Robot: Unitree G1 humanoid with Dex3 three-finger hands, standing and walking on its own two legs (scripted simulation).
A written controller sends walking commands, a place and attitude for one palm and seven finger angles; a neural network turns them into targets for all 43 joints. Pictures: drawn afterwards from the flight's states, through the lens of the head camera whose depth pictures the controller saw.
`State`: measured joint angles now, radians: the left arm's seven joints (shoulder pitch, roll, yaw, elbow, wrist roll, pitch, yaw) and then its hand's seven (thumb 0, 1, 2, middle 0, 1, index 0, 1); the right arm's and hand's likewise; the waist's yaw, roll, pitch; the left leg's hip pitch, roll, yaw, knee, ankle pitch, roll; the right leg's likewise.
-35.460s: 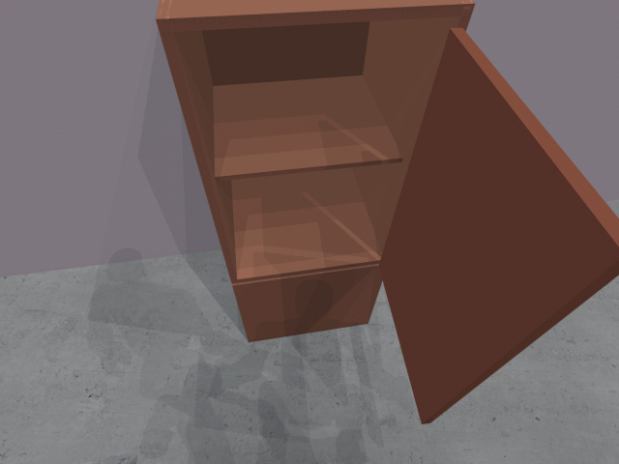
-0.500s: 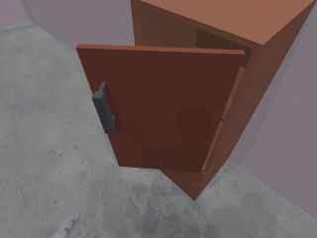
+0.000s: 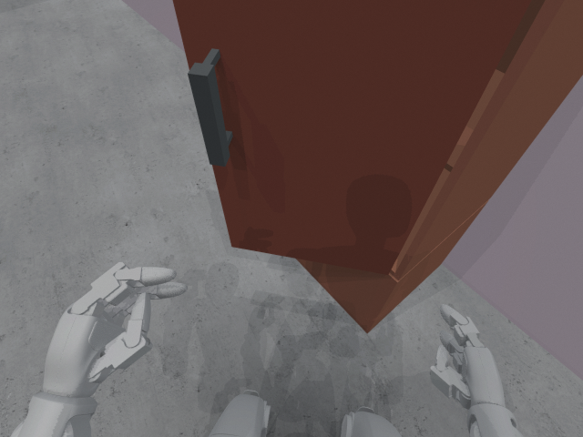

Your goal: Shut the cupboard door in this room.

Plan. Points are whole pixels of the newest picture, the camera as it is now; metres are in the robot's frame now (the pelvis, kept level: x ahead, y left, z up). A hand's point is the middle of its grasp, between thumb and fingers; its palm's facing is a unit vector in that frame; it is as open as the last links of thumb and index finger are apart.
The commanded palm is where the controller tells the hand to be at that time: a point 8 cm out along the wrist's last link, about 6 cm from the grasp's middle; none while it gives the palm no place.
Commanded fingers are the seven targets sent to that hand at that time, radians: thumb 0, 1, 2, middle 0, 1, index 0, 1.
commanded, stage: raise the hand and make a fist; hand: left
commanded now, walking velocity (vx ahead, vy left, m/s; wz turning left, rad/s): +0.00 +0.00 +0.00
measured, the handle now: (216, 110) +0.50 +0.18 +0.16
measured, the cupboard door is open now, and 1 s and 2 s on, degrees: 39 39 39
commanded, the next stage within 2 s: bring the fist close to the handle in 1.30 s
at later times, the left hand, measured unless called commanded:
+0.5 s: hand (134, 303) +0.23 +0.21 +0.11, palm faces -0.11 -0.99 -0.05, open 3.2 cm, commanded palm +0.21 +0.27 +0.13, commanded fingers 0.00 0.90 0.90 -1.23 -1.42 -1.23 -1.42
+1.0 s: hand (118, 232) +0.28 +0.22 +0.17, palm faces -0.03 -1.00 -0.06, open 3.1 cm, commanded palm +0.24 +0.26 +0.16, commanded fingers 0.00 0.90 0.90 -1.30 -1.50 -1.30 -1.50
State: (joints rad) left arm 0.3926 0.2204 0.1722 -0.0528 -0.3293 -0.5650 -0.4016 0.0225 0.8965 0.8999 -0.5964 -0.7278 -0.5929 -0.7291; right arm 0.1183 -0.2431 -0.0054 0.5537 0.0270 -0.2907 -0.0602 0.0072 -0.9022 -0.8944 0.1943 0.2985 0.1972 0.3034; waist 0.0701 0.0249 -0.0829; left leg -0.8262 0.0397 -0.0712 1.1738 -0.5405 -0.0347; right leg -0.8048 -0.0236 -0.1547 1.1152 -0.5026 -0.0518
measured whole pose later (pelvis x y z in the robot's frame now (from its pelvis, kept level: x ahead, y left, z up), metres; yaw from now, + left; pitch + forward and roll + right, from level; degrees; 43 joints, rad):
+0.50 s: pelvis +0.01 +0.04 +0.03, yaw -2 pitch +8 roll -2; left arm 0.43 0.26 0.14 -0.15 -0.27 -0.28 -0.28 0.02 0.89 0.90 -1.06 -1.23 -1.05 -1.23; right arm 0.26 -0.25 0.00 0.54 0.04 -0.27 -0.08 0.01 -0.90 -0.89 0.20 0.30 0.20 0.30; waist 0.00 0.01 -0.08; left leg -0.63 0.01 0.01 0.97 -0.48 0.03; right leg -0.63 -0.04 -0.08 0.91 -0.42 0.01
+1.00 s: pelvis +0.04 +0.03 +0.06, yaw -1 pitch +4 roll -2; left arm 0.28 0.26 0.23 -0.15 -0.31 -0.14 -0.29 0.02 0.90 0.90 -1.30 -1.49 -1.30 -1.50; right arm 0.27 -0.24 0.06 0.56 0.05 -0.24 -0.07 0.01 -0.90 -0.89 0.20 0.30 0.20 0.30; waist 0.03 0.05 -0.07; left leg -0.43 0.01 0.00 0.78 -0.43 0.01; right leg -0.42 -0.03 -0.10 0.73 -0.38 0.00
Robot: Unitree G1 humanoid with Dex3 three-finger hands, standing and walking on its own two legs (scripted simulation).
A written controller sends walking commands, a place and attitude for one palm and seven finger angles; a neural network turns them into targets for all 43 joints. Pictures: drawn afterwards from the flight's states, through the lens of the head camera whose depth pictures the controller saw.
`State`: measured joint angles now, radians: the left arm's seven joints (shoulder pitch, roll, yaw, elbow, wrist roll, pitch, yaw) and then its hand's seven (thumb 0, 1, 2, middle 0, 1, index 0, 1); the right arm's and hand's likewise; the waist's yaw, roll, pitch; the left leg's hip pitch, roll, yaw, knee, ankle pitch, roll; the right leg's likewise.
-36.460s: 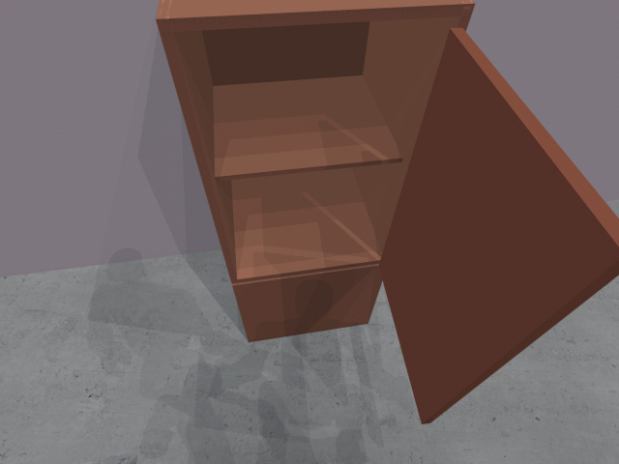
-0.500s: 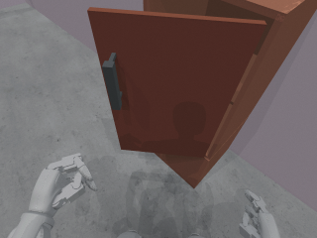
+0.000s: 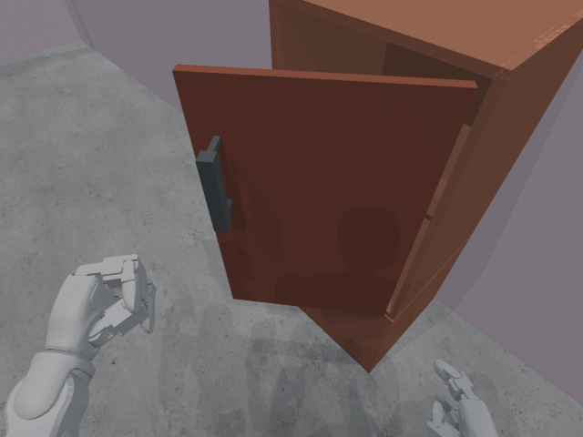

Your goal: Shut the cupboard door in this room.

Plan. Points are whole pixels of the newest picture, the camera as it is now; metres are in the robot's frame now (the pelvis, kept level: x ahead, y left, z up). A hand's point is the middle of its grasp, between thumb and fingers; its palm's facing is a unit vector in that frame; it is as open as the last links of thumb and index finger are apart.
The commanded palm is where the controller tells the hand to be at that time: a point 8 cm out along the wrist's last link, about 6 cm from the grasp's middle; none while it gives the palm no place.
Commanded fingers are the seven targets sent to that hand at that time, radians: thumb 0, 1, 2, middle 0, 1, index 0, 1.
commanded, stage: raise the hand and make a fist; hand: left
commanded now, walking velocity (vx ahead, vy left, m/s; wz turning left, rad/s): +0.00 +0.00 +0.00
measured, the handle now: (219, 185) +0.45 +0.16 +0.10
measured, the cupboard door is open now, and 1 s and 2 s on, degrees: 39 39 39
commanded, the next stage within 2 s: bring the fist close to the handle in 0.30 s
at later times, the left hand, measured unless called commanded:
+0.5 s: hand (170, 326) +0.22 +0.16 +0.09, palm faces -0.04 -1.00 -0.06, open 3.1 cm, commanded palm +0.21 +0.22 +0.10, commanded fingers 0.00 0.90 0.90 -1.30 -1.50 -1.30 -1.50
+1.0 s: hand (195, 264) +0.30 +0.15 +0.11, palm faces -0.03 -1.00 -0.05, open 3.1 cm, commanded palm +0.28 +0.20 +0.10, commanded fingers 0.00 0.90 0.90 -1.30 -1.50 -1.30 -1.50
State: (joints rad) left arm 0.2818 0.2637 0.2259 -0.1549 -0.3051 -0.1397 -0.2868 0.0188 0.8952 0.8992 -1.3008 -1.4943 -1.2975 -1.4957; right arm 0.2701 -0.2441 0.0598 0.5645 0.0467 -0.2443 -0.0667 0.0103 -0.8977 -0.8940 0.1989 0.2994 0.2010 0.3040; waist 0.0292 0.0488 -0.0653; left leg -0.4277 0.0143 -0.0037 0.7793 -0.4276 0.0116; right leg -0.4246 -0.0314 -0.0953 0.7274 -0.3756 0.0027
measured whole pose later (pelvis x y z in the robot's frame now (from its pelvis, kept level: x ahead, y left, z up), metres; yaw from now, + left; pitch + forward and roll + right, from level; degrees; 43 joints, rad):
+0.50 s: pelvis -0.01 -0.02 +0.00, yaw +0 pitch +4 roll +0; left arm 0.32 0.25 0.18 -0.12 -0.28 -0.15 -0.28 0.02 0.89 0.90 -1.30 -1.50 -1.30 -1.50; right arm 0.25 -0.25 0.04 0.56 0.04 -0.25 -0.08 0.01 -0.90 -0.89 0.20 0.30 0.20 0.30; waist 0.02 0.05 -0.05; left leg -0.40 0.02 0.00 0.74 -0.40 -0.01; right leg -0.42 -0.02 -0.09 0.72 -0.37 -0.02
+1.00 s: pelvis -0.01 -0.01 +0.01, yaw -1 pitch +4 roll +0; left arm -0.01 0.23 0.17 0.12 -0.23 -0.14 -0.21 0.02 0.89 0.90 -1.30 -1.50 -1.30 -1.50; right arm 0.27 -0.25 0.03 0.60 0.04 -0.21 -0.06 0.01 -0.90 -0.89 0.20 0.30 0.20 0.30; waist 0.00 0.04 -0.04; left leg -0.40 0.02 0.02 0.71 -0.38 -0.01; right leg -0.43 -0.03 -0.07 0.71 -0.35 -0.02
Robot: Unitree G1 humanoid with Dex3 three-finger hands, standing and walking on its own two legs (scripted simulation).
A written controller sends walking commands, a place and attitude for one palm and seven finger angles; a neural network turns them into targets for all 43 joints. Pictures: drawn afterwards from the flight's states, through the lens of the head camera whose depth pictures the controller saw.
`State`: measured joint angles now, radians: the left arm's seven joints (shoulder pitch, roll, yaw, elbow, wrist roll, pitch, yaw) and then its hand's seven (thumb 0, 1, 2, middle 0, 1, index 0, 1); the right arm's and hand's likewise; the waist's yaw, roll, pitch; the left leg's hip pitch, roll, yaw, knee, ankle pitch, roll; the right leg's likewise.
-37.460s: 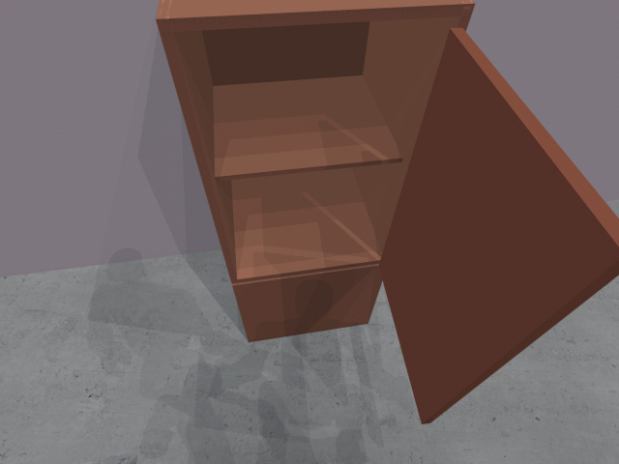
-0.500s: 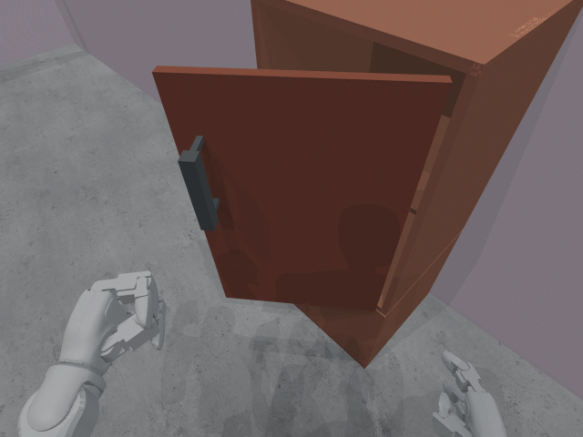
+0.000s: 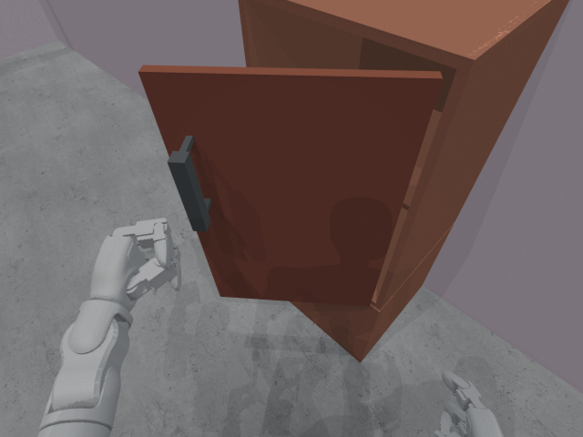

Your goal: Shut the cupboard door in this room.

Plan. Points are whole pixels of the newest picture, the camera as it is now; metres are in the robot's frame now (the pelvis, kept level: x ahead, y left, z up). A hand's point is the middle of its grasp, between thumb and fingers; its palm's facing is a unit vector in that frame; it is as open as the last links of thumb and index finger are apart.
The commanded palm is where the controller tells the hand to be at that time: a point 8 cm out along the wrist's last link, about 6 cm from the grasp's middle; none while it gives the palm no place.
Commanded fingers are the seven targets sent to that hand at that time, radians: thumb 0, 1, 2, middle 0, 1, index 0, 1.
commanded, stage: bring the fist close to the handle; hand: left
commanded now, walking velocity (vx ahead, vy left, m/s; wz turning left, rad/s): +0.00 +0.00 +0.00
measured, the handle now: (195, 185) +0.46 +0.18 +0.09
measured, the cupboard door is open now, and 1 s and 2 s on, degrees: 39 39 21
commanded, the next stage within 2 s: push the door shut along its arc in 0.80 s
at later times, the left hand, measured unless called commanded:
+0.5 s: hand (192, 235) +0.35 +0.16 +0.10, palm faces -0.03 -1.00 -0.02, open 3.1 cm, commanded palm +0.33 +0.21 +0.10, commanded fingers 0.00 0.90 0.90 -1.30 -1.50 -1.30 -1.50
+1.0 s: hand (200, 236) +0.35 +0.15 +0.10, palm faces -0.05 -1.00 -0.04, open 3.1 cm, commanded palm +0.34 +0.20 +0.10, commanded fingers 0.00 0.90 0.90 -1.30 -1.50 -1.30 -1.50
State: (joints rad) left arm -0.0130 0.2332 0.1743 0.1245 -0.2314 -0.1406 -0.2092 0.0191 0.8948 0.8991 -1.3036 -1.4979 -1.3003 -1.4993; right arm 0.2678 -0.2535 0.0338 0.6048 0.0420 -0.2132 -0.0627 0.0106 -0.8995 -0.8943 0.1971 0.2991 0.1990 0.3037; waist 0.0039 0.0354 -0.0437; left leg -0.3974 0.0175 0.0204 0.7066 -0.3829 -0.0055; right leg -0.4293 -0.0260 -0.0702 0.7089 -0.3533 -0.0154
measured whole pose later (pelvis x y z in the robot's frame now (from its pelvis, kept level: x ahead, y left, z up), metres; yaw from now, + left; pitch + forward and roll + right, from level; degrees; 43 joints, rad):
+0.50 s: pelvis +0.00 +0.00 +0.00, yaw +0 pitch +5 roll +0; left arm -0.28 0.23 0.17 0.41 -0.21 -0.16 -0.19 0.02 0.89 0.90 -1.30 -1.50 -1.30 -1.50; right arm 0.25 -0.26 0.03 0.62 0.04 -0.14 -0.06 0.01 -0.90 -0.89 0.20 0.30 0.20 0.30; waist -0.01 0.03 -0.03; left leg -0.41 0.02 0.02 0.69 -0.37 -0.01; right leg -0.45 -0.03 -0.07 0.70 -0.34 -0.02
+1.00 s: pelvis -0.01 +0.00 +0.00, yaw -1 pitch +5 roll +0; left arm -0.30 0.21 0.15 0.45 -0.19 -0.21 -0.18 0.02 0.89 0.90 -1.31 -1.50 -1.30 -1.50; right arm 0.25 -0.26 0.02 0.62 0.04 -0.11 -0.06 0.01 -0.90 -0.89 0.20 0.30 0.20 0.30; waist -0.01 0.03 -0.03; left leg -0.41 0.02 0.03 0.69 -0.36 0.00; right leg -0.45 -0.02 -0.06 0.70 -0.33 -0.02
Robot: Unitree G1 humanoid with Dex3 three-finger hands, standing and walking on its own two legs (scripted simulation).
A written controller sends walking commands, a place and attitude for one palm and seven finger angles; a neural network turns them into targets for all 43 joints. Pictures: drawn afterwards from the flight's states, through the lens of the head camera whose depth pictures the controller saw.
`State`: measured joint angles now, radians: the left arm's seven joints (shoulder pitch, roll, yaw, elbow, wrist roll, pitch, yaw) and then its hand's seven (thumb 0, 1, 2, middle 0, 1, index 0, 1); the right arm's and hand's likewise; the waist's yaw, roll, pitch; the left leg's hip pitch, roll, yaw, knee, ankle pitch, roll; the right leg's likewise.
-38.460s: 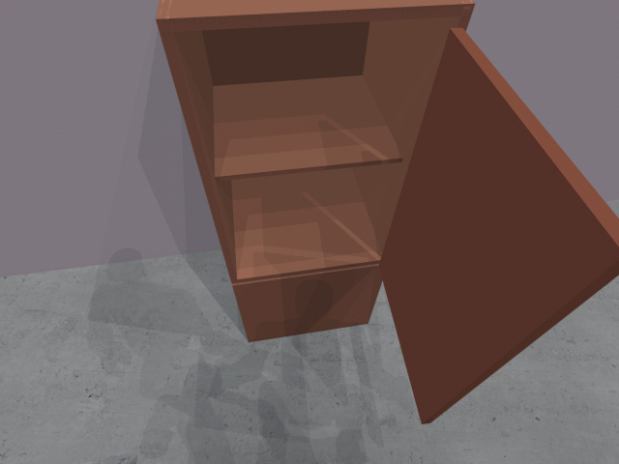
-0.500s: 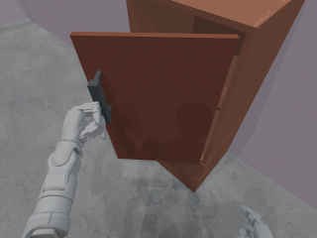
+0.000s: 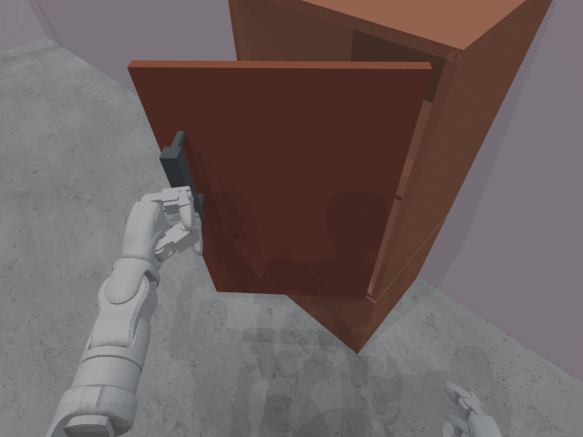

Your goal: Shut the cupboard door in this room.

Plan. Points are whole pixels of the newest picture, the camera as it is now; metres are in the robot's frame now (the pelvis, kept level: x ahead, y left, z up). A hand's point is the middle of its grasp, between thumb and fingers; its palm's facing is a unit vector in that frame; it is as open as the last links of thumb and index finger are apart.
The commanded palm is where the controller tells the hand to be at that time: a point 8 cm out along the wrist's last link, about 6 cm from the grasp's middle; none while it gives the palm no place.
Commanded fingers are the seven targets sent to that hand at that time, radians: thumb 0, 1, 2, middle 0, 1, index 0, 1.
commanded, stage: push the door shut along its arc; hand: left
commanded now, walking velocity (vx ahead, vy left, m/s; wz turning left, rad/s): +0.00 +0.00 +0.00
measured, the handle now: (188, 180) +0.46 +0.19 +0.09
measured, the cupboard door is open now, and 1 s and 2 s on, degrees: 39 21 8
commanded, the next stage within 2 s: pull the fist back off the door in 1.78 s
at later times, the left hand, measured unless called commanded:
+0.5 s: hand (202, 191) +0.43 +0.15 +0.10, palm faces -0.16 -0.99 -0.04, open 3.2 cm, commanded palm +0.42 +0.20 +0.10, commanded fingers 0.00 0.90 0.90 -1.30 -1.50 -1.30 -1.50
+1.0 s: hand (221, 169) +0.48 +0.13 +0.10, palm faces -0.30 -0.95 -0.02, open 3.1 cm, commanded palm +0.49 +0.18 +0.10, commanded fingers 0.00 0.90 0.90 -1.30 -1.50 -1.30 -1.50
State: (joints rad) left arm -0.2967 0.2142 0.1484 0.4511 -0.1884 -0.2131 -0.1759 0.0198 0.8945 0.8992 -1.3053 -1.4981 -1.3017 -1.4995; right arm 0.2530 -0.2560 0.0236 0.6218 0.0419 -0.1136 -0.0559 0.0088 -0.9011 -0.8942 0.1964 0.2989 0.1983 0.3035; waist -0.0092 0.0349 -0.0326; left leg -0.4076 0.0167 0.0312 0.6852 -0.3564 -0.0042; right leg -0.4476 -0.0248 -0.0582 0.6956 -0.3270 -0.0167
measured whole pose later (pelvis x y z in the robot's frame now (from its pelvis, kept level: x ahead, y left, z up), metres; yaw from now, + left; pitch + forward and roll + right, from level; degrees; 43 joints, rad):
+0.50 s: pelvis -0.01 +0.00 -0.01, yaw +1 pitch +9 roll +0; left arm -0.74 0.36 0.20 0.96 -0.20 -0.28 -0.34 0.02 0.89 0.90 -1.32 -1.50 -1.32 -1.50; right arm 0.31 -0.29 0.02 0.67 0.04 -0.07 -0.07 0.01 -0.90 -0.89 0.20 0.30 0.20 0.30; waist -0.07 0.02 -0.03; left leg -0.55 0.02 0.01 0.76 -0.36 0.00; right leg -0.58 -0.03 -0.07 0.76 -0.33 -0.02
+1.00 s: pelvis -0.01 +0.01 -0.02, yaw +0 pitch +15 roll -1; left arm -0.99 0.44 0.21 1.17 -0.18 -0.29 -0.43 0.02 0.90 0.90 -1.30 -1.50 -1.30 -1.50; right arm 0.36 -0.29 0.03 0.69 0.02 -0.08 -0.06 0.00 -0.90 -0.89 0.20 0.30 0.20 0.30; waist -0.14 0.02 -0.05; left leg -0.72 0.02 0.02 0.85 -0.39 0.01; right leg -0.73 -0.03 -0.07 0.81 -0.34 0.00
